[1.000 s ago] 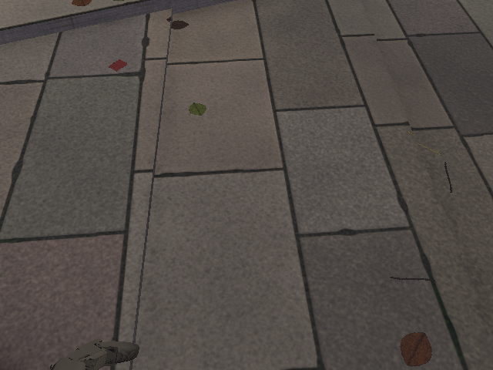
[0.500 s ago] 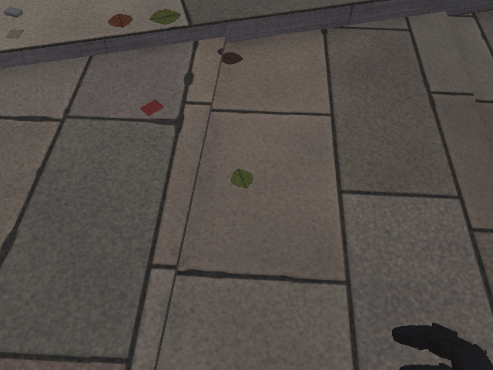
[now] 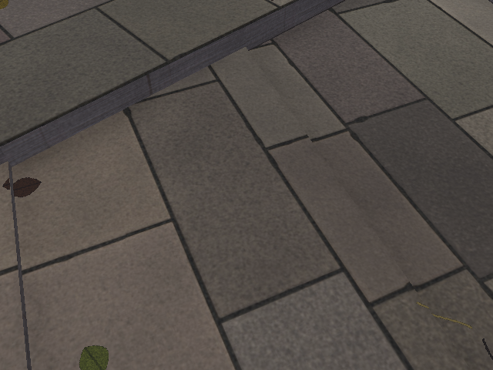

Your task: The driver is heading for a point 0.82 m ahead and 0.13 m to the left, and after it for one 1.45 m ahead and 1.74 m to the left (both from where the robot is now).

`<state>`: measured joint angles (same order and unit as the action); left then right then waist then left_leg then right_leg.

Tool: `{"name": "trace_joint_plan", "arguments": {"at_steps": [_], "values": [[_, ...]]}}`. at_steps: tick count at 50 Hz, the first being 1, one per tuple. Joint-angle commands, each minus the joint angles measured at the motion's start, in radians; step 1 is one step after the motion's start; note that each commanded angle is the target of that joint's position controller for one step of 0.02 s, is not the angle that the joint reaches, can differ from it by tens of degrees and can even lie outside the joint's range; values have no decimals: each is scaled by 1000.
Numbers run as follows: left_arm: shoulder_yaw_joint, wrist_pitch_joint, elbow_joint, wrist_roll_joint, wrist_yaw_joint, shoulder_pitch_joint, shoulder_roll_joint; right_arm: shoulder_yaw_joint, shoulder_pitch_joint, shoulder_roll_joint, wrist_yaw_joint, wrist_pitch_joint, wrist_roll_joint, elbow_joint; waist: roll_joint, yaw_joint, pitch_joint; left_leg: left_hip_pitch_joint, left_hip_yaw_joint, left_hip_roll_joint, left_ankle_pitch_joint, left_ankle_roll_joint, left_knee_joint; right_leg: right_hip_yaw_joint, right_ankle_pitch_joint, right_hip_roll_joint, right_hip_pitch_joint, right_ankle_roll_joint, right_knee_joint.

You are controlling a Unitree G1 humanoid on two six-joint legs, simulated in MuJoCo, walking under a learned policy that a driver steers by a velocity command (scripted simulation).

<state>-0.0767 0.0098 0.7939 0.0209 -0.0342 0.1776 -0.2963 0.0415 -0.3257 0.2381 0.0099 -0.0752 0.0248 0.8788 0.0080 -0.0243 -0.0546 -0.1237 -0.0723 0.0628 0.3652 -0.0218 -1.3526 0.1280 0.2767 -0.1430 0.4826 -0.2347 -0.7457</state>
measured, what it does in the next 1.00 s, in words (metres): walks ahead, turning left: left foot, then right foot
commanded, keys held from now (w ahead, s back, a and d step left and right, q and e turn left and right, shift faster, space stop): w+e+shift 0.06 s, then w+q+shift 0.94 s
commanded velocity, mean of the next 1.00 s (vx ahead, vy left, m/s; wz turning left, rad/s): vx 1.00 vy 0.00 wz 0.43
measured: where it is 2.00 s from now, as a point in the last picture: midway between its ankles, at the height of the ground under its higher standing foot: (100, 62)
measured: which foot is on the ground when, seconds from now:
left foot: up 0.00-0.36, down 0.38-0.84, up 0.86-1.00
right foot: down 0.00-0.40, up 0.42-0.80, down 0.82-1.00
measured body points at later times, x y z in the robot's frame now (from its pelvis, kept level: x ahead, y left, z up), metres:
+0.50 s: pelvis +0.48 +0.05 +0.02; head +0.50 +0.04 +0.47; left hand +0.57 +0.32 -0.09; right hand +0.55 -0.24 -0.11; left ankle +0.55 +0.09 -0.70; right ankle +0.31 -0.05 -0.56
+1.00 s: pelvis +0.95 +0.08 +0.04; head +0.97 +0.09 +0.49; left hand +0.90 +0.38 -0.06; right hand +1.20 -0.13 -0.06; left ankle +0.84 +0.13 -0.59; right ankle +0.99 -0.05 -0.70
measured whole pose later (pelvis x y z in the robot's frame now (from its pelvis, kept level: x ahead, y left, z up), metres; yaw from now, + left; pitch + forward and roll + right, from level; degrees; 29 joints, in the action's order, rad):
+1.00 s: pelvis +0.95 +0.08 +0.04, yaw +29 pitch +2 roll -2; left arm -0.04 0.09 0.74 0.05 0.01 0.28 -0.32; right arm 0.08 -0.23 0.38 -0.04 -0.01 0.02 0.74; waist -0.05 -0.01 0.00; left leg -0.54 0.00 0.00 0.30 0.10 -1.30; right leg 0.11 0.25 0.02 0.22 0.02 -0.44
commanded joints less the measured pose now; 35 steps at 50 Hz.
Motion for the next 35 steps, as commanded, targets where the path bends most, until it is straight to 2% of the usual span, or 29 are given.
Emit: {"name": "trace_joint_plan", "arguments": {"at_steps": [1, 2, 3, 4, 5, 7, 8, 9, 10, 11, 12, 13, 14, 16, 17, 18, 19, 20, 21, 22, 23, 24, 25, 26, 28, 29, 31, 33, 35], "values": [[-57, 6, 19, 5, 33, 217, -183, 6, 141, 138, -6, -68, 8, -220, -92, -24, 62, -728, 165, 16, 3, 5, -128, -843, 135, 366, -578, -191, 538], [-50, 22, 14, 1, 39, 181, -171, 1, 141, 127, -4, -53, 28, -211, -109, 18, 19, -659, 160, 40, 4, -5, -62, -740, 28, 312, -448, -158, 531], [-41, 37, 2, -5, 45, 151, -153, -3, 113, 126, -7, -28, 45, -206, -117, 54, 4, -589, 159, 62, -4, -23, 3, -662, -36, 270, -342, -145, 538], [-26, 52, 3, -10, 45, 141, -121, -7, 92, 115, -14, -4, 49, -195, -119, 76, 0, -536, 143, 88, -14, -34, 75, -583, -63, 246, -263, -126, 549], [-20, 69, 6, -14, 41, 146, -110, -13, 106, 103, -22, 10, 48, -202, -107, 79, -6, -499, 118, 103, -40, -39, 164, -518, -102, 218, -203, -111, 569], [-17, 94, 25, -15, 30, 190, -108, -28, 214, 75, -36, 14, 31, -239, -56, 36, -47, -483, 61, 111, -211, -24, 360, -391, -270, 170, -170, -71, 616], [-15, 99, 33, -22, 21, 211, -97, -30, 248, 70, -39, 18, 19, -236, -56, 7, -36, -475, 31, 93, -316, 2, 418, -311, -353, 124, -213, -19, 622], [-15, 108, 34, -25, 14, 244, -104, -40, 286, 48, -44, 13, 8, -264, 15, -17, -47, -450, 22, 100, -422, 25, 538, -300, -453, 149, -211, 3, 624], [-11, 114, 46, -30, 11, 275, -87, -41, 346, 54, -47, 8, -2, -273, -2, -51, -66, -442, -6, 86, -503, 48, 619, -274, -514, 153, -249, 34, 648], [-9, 120, 56, -32, 11, 308, -90, -41, 389, 51, -50, 6, -6, -281, -12, -77, -64, -432, -32, 60, -564, 71, 686, -258, -547, 170, -306, 51, 683], [-11, 122, 60, -25, 15, 313, -109, -39, 405, 58, -52, 3, -12, -280, -9, -85, -62, -432, -39, 41, -591, 91, 738, -240, -566, 187, -379, 64, 706], [-13, 125, 63, -16, 21, 302, -130, -33, 398, 74, -54, 1, -14, -282, 11, -72, -57, -431, -30, 28, -602, 114, 786, -211, -625, 216, -456, 73, 713], [-11, 127, 69, -11, 28, 299, -139, -25, 389, 95, -55, -1, -14, -271, 12, -66, -38, -418, -47, -8, -579, 131, 813, -175, -774, 228, -534, 93, 692], [-13, 117, 76, 10, 50, 297, -172, -9, 327, 131, -53, -1, -14, -252, 66, -15, 32, -364, -75, -102, -448, 154, 805, -120, -1176, 265, -665, 130, 559], [-16, 105, 72, 29, 61, 276, -190, 4, 228, 158, -50, 4, -16, -226, 97, 47, 94, -289, -75, -141, -377, 169, 791, -105, -1339, 288, -705, 148, 419], [-20, 90, 61, 48, 71, 235, -199, 21, 44, 190, -44, 10, -20, -168, 123, 134, 170, -152, -77, -173, -312, 183, 764, -89, -1442, 301, -698, 159, 213], [-25, 75, 38, 53, 78, 154, -211, 39, -187, 215, -36, 17, -17, -93, 107, 258, 231, 49, -58, -161, -275, 210, 800, -47, -1393, 285, -588, 172, -101], [-10, 81, 6, 48, 74, 99, -162, 67, -348, 276, -22, 30, -10, -56, -4, 321, 273, 274, 123, -45, -84, 270, 740, -33, -906, 193, -315, 167, -548], [21, 106, -51, -5, 37, 217, -34, 84, -237, 348, -29, 38, 7, -52, -419, 115, 308, 544, 825, 198, 56, 485, 948, -119, 173, -21, 234, 250, -900], [38, 123, -75, 13, 41, 150, -81, 82, -126, 282, -40, 39, -5, -102, -183, 140, 307, 519, 959, 213, 152, 485, 1077, -253, 106, 54, 339, 208, -900], [40, 135, -95, 17, 35, 64, -106, 70, -101, 228, -37, 35, -11, -100, -32, 123, 207, 376, 839, 199, 143, 441, 1094, -277, 29, 120, 331, 201, -813], [49, 141, -109, 26, 32, 29, -98, 60, -102, 182, -35, 33, -11, -79, 85, 86, 124, 205, 744, 157, 52, 397, 1121, -254, 0, 159, 272, 195, -694], [55, 129, -132, 43, 29, 1, -81, 53, -98, 174, -26, 26, -12, -71, 104, 51, 68, 78, 666, 114, -12, 373, 1133, -249, 17, 183, 236, 209, -634], [64, 107, -143, 61, 25, 9, -68, 45, -87, 164, -21, 18, -14, -62, 86, 10, 28, -31, 613, 71, -69, 361, 1150, -237, 33, 199, 198, 226, -579], [79, 72, -174, 66, 21, -7, -50, 47, -87, 189, -24, 0, -22, -65, 37, -16, -14, -169, 532, 17, -99, 360, 1187, -201, 68, 228, 175, 252, -449], [86, 67, -207, 60, 17, -68, -51, 52, -84, 205, -25, -6, -24, -74, 21, -7, -43, -237, 501, -6, -130, 359, 1223, -172, 17, 235, 155, 265, -344], [99, 70, -258, 38, 4, -195, -40, 58, -90, 205, -25, -9, -27, -86, -6, 30, -76, -324, 448, -53, -213, 325, 1259, -135, -174, 228, 70, 285, -125], [107, 72, -278, 23, -2, -256, -18, 69, -125, 219, -30, -9, -39, -83, -36, 81, -44, -289, 433, -72, -382, 277, 1239, -113, -356, 194, -21, 283, 34], [103, 74, -289, 16, 4, -287, -34, 77, -167, 233, -31, -6, -43, -78, -51, 117, -10, -152, 449, -55, -538, 252, 1189, -115, -401, 167, -24, 273, 111]]}}
Keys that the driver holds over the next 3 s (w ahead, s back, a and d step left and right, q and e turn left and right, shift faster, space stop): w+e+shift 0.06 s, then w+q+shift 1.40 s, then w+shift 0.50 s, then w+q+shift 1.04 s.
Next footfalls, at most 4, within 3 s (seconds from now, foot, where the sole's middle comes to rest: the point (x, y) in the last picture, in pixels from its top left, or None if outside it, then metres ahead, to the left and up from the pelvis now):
0.38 left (228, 325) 0.59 0.09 -0.73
0.82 right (272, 201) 1.03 -0.03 -0.73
1.28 left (166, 145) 1.28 0.36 -0.73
1.52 right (174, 79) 1.52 0.34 -0.62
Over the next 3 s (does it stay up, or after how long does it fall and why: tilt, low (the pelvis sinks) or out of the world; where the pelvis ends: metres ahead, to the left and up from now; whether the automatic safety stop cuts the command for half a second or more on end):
stays up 1.95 1.51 0.12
